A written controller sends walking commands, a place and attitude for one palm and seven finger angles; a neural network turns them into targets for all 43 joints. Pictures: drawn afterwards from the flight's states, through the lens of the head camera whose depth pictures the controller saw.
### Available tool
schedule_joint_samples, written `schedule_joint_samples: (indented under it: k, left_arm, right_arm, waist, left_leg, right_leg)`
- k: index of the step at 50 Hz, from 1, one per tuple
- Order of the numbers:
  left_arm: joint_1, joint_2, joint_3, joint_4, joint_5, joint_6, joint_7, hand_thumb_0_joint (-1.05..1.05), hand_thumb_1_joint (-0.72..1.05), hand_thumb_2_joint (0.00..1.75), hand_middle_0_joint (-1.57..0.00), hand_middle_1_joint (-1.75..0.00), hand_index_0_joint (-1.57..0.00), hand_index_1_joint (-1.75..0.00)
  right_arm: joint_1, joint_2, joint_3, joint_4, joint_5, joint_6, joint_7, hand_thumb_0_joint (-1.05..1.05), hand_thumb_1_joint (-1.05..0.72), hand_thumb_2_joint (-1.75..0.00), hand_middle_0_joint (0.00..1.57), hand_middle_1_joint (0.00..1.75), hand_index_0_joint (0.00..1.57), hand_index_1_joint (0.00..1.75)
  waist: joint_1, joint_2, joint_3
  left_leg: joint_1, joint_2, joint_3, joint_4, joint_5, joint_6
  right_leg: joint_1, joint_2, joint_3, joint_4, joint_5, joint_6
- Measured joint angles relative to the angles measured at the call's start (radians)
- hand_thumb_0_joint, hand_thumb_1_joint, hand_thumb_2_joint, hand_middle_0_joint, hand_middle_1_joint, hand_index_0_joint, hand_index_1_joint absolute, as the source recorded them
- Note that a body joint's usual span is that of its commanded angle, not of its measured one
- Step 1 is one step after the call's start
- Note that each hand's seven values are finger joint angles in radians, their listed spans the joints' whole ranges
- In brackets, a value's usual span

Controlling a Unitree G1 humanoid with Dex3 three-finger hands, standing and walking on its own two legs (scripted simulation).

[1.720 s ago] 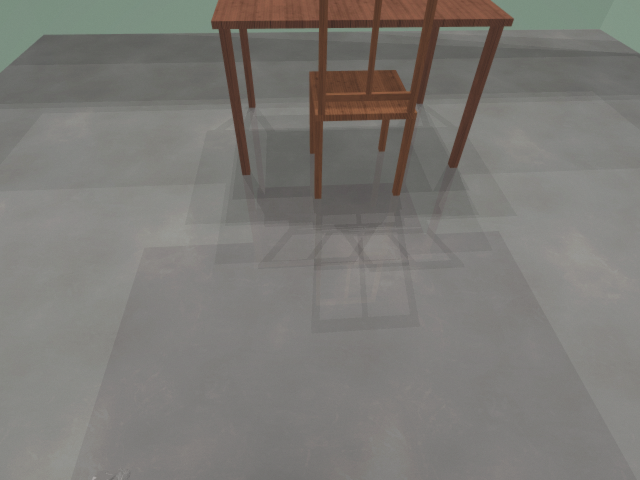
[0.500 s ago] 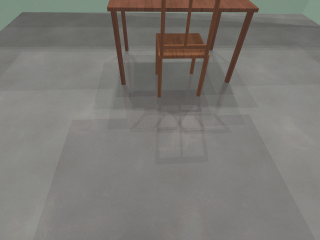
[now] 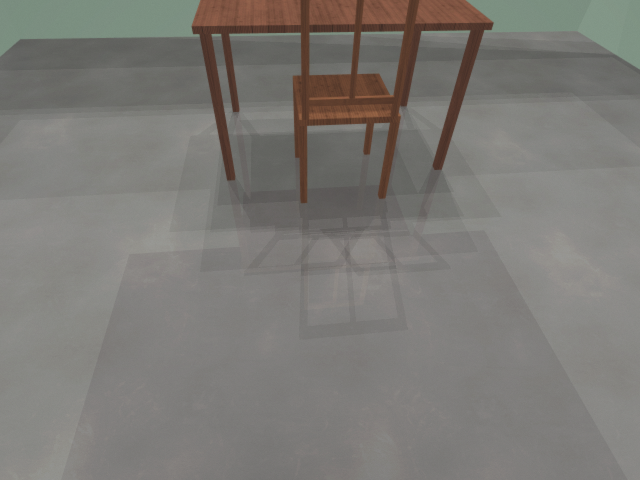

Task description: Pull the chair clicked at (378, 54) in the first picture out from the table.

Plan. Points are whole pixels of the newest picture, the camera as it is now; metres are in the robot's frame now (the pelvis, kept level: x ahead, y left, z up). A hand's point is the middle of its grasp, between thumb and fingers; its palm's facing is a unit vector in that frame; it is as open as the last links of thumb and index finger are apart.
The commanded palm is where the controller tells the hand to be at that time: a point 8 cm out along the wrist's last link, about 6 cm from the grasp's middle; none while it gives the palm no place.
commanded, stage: walk to a spot facing it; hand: left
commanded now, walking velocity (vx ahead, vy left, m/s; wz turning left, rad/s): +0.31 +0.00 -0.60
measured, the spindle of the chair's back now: (356, 48) +1.51 -0.01 -0.06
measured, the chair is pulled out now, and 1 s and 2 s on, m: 0.00 0.00 0.00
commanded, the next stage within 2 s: turn to face it in 1.96 s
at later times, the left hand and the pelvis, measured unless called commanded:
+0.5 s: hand out of the picture +0.14 +0.12 -0.16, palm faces -0.18 -0.97 -0.19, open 7.4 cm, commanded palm none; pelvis +0.14 -0.06 +0.00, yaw -15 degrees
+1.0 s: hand (287, 287) +0.51 +0.11 -0.17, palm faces -0.36 -0.92 -0.16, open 7.4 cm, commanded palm none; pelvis +0.38 -0.04 +0.00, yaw -26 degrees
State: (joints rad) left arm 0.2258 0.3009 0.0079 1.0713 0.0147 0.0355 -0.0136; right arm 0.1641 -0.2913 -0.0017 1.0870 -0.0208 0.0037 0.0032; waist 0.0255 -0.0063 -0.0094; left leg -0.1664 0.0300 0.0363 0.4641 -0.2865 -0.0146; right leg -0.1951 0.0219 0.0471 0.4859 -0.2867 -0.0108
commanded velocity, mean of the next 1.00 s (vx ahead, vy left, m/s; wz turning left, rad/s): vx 0.35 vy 0.00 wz -0.38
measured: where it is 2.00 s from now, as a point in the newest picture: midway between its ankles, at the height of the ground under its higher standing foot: (409, 342)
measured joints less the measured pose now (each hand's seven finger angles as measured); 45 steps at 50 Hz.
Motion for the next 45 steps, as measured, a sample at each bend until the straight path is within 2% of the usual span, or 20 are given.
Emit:
schedule_joint_samples:
  k: [3, 6, 9, 11, 13, 14, 17, 23, 26, 29, 33, 35, 36, 38, 40, 42, 45]
  left_arm:
    - [0.053, -0.022, 0.011, -0.017, 0.002, 0.006, -0.014, 0.0, 0.9, 0.9, -0.2, -0.3, -0.2, -0.3]
    - [0.083, -0.048, 0.021, -0.024, 0.003, 0.01, -0.025, 0.0, 0.9, 0.9, -0.2, -0.3, -0.2, -0.3]
    - [0.084, -0.075, 0.029, -0.04, 0.002, -0.001, -0.036, 0.01, 0.9, 0.9, -0.2, -0.3, -0.2, -0.3]
    - [0.081, -0.081, 0.033, -0.063, 0.005, -0.03, -0.038, 0.01, 0.9, 0.9, -0.2, -0.3, -0.2, -0.3]
    - [0.078, -0.088, 0.037, -0.074, 0.0, -0.06, -0.021, 0.0, 0.9, 0.9, -0.2, -0.3, -0.2, -0.3]
    - [0.084, -0.093, 0.038, -0.076, -0.003, -0.069, -0.013, 0.0, 0.9, 0.9, -0.2, -0.3, -0.2, -0.3]
    - [0.117, -0.108, 0.035, -0.071, -0.002, -0.079, 0.002, 0.0, 0.9, 0.9, -0.2, -0.3, -0.2, -0.3]
    - [0.179, -0.146, 0.02, -0.028, 0.002, -0.09, 0.007, 0.0, 0.9, 0.9, -0.2, -0.3, -0.2, -0.3]
    - [0.195, -0.158, 0.018, -0.015, 0.003, -0.098, 0.014, 0.0, 0.9, 0.9, -0.2, -0.3, -0.2, -0.3]
    - [0.206, -0.161, 0.02, -0.01, 0.006, -0.102, 0.023, 0.0, 0.9, 0.9, -0.2, -0.3, -0.2, -0.3]
    - [0.216, -0.151, 0.024, -0.005, 0.008, -0.1, 0.033, 0.0, 0.9, 0.9, -0.2, -0.3, -0.2, -0.3]
    - [0.228, -0.142, 0.028, 0.003, 0.005, -0.098, 0.034, 0.0, 0.9, 0.9, -0.2, -0.3, -0.2, -0.3]
    - [0.23, -0.137, 0.034, 0.01, 0.001, -0.094, 0.033, 0.0, 0.9, 0.9, -0.2, -0.3, -0.2, -0.3]
    - [0.206, -0.122, 0.044, 0.022, -0.008, -0.078, 0.028, 0.0, 0.9, 0.9, -0.2, -0.3, -0.2, -0.3]
    - [0.176, -0.107, 0.049, 0.022, -0.006, -0.067, 0.024, 0.0, 0.9, 0.9, -0.2, -0.3, -0.2, -0.3]
    - [0.137, -0.093, 0.058, 0.008, 0.002, -0.058, 0.015, 0.0, 0.9, 0.9, -0.19, -0.3, -0.2, -0.3]
    - [0.082, -0.083, 0.07, -0.034, 0.01, -0.046, 0.007, 0.0, 0.91, 0.9, -0.19, -0.3, -0.2, -0.3]
  right_arm:
    - [0.042, 0.027, -0.008, -0.019, 0.0, -0.008, 0.002, 0.01, -0.9, -0.9, 0.2, 0.3, 0.2, 0.3]
    - [0.078, 0.047, -0.019, -0.029, 0.001, -0.026, 0.001, 0.01, -0.9, -0.9, 0.21, 0.3, 0.2, 0.3]
    - [0.112, 0.05, -0.028, -0.027, -0.003, -0.034, -0.003, 0.01, -0.9, -0.9, 0.21, 0.3, 0.2, 0.3]
    - [0.136, 0.047, -0.032, -0.019, 0.001, -0.026, -0.002, 0.01, -0.9, -0.9, 0.21, 0.3, 0.2, 0.3]
    - [0.14, 0.05, -0.033, 0.001, 0.004, -0.006, 0.0, 0.01, -0.9, -0.9, 0.21, 0.3, 0.2, 0.3]
    - [0.137, 0.052, -0.033, 0.009, 0.004, -0.001, 0.002, 0.01, -0.9, -0.9, 0.21, 0.3, 0.2, 0.3]
    - [0.103, 0.059, -0.039, 0.0, 0.0, -0.003, 0.007, 0.01, -0.9, -0.9, 0.2, 0.3, 0.2, 0.3]
    - [0.004, 0.076, -0.051, -0.088, -0.003, -0.02, 0.016, 0.01, -0.91, -0.9, 0.2, 0.3, 0.2, 0.3]
    - [-0.03, 0.087, -0.051, -0.113, -0.001, -0.023, 0.02, 0.01, -0.91, -0.9, 0.2, 0.3, 0.2, 0.3]
    - [-0.056, 0.098, -0.046, -0.124, 0.001, -0.022, 0.025, 0.01, -0.91, -0.9, 0.2, 0.3, 0.2, 0.3]
    - [-0.085, 0.118, -0.035, -0.135, 0.004, -0.028, 0.03, 0.01, -0.9, -0.9, 0.2, 0.3, 0.2, 0.3]
    - [-0.09, 0.129, -0.027, -0.143, 0.003, -0.046, 0.026, 0.01, -0.9, -0.9, 0.2, 0.3, 0.2, 0.3]
    - [-0.089, 0.137, -0.023, -0.146, 0.0, -0.059, 0.022, 0.01, -0.9, -0.9, 0.2, 0.3, 0.2, 0.3]
    - [-0.082, 0.151, -0.016, -0.149, -0.005, -0.078, 0.015, 0.01, -0.9, -0.9, 0.2, 0.3, 0.2, 0.3]
    - [-0.052, 0.159, -0.013, -0.141, -0.002, -0.081, 0.007, 0.01, -0.9, -0.9, 0.2, 0.3, 0.2, 0.3]
    - [-0.007, 0.162, -0.016, -0.124, -0.002, -0.085, -0.002, 0.0, -0.9, -0.9, 0.2, 0.3, 0.2, 0.3]
    - [0.064, 0.15, -0.04, -0.091, 0.008, -0.094, -0.024, -0.01, -0.93, -0.9, 0.21, 0.3, 0.2, 0.3]
  waist:
    - [0.002, -0.007, -0.007]
    - [0.0, -0.006, 0.009]
    - [-0.012, 0.018, 0.038]
    - [-0.012, 0.034, 0.052]
    - [-0.003, 0.039, 0.062]
    - [0.003, 0.037, 0.062]
    - [0.014, 0.021, 0.054]
    - [-0.002, 0.014, 0.039]
    - [0.002, 0.02, 0.037]
    - [0.017, 0.022, 0.039]
    - [0.04, 0.01, 0.045]
    - [0.04, -0.004, 0.046]
    - [0.031, -0.015, 0.048]
    - [0.025, -0.039, 0.061]
    - [0.02, -0.05, 0.062]
    - [0.011, -0.051, 0.058]
    - [0.004, -0.049, 0.048]
  left_leg:
    - [0.0, 0.011, 0.035, 0.034, -0.041, -0.002]
    - [0.034, 0.03, 0.083, 0.028, -0.067, -0.012]
    - [0.063, 0.063, 0.112, 0.046, -0.102, -0.039]
    - [0.019, 0.099, 0.11, 0.19, -0.168, -0.038]
    - [-0.089, 0.094, 0.05, 0.455, -0.208, -0.023]
    - [-0.14, 0.086, 0.03, 0.557, -0.189, -0.017]
    - [-0.271, 0.074, 0.023, 0.695, -0.094, -0.02]
    - [-0.458, 0.085, 0.009, 0.652, 0.078, -0.046]
    - [-0.501, 0.09, 0.001, 0.596, 0.124, -0.05]
    - [-0.501, 0.087, 0.011, 0.496, 0.137, -0.045]
    - [-0.425, 0.059, 0.04, 0.292, 0.118, -0.019]
    - [-0.343, 0.029, 0.058, 0.176, 0.127, 0.002]
    - [-0.315, 0.018, 0.066, 0.16, 0.129, 0.037]
    - [-0.294, 0.015, 0.098, 0.215, 0.066, 0.079]
    - [-0.233, 0.017, 0.128, 0.194, 0.03, 0.086]
    - [-0.166, 0.015, 0.146, 0.13, 0.034, 0.082]
    - [-0.079, 0.007, 0.171, 0.033, 0.044, 0.09]
  right_leg:
    - [-0.049, 0.003, 0.009, 0.114, -0.101, -0.009]
    - [-0.126, -0.016, -0.049, 0.274, -0.175, 0.002]
    - [-0.152, -0.037, -0.111, 0.246, -0.172, 0.004]
    - [-0.138, -0.029, -0.14, 0.18, -0.028, -0.015]
    - [-0.13, -0.01, -0.15, 0.211, -0.049, -0.051]
    - [-0.109, 0.0, -0.148, 0.195, -0.071, -0.064]
    - [-0.037, 0.022, -0.116, 0.091, -0.058, -0.07]
    - [0.081, 0.046, -0.042, -0.096, -0.006, -0.071]
    - [0.134, 0.053, -0.016, -0.142, -0.016, -0.064]
    - [0.187, 0.055, 0.005, -0.167, -0.044, -0.055]
    - [0.253, 0.046, 0.03, -0.166, -0.11, -0.034]
    - [0.259, 0.036, 0.045, -0.093, -0.172, -0.023]
    - [0.231, 0.031, 0.046, 0.009, -0.209, -0.021]
    - [0.096, 0.026, 0.037, 0.375, -0.23, -0.026]
    - [-0.04, 0.013, 0.008, 0.655, -0.172, -0.027]
    - [-0.155, -0.018, -0.035, 0.777, -0.095, -0.019]
    - [-0.29, -0.059, -0.056, 0.785, -0.001, -0.006]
